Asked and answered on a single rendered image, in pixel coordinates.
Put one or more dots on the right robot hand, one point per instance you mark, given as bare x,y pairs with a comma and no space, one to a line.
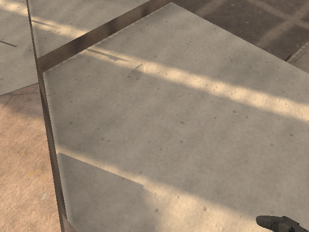
279,224

